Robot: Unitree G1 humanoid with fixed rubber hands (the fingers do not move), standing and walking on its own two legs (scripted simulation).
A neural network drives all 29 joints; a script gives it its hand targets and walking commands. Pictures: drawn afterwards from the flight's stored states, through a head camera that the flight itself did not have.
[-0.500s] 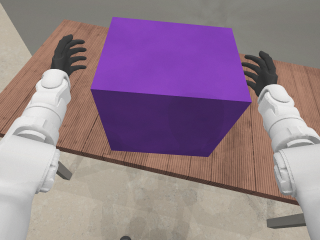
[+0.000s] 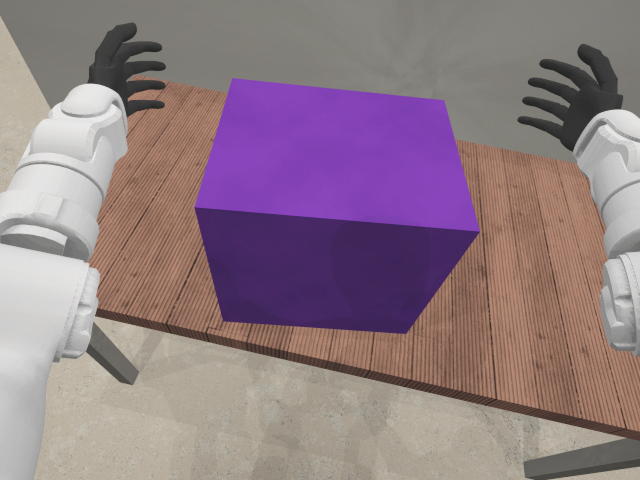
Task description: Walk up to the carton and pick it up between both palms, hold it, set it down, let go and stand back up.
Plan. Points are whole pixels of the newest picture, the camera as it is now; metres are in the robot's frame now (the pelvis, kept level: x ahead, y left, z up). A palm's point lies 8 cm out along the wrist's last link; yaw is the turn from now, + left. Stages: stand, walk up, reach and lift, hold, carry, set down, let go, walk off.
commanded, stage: set down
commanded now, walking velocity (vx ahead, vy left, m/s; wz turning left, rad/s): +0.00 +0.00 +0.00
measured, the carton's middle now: (326, 217) +0.48 +0.02 +0.03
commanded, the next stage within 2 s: none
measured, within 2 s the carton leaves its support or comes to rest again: neither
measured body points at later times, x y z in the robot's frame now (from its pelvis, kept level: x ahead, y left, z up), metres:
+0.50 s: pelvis +0.00 -0.01 +0.01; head +0.05 +0.02 +0.46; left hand +0.46 +0.27 +0.19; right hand +0.47 -0.26 +0.20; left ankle +0.02 +0.12 -0.73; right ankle +0.00 -0.10 -0.73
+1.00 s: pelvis +0.00 +0.00 +0.01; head +0.04 +0.01 +0.46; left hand +0.40 +0.26 +0.11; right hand +0.41 -0.25 +0.11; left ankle +0.02 +0.12 -0.73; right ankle +0.00 -0.10 -0.73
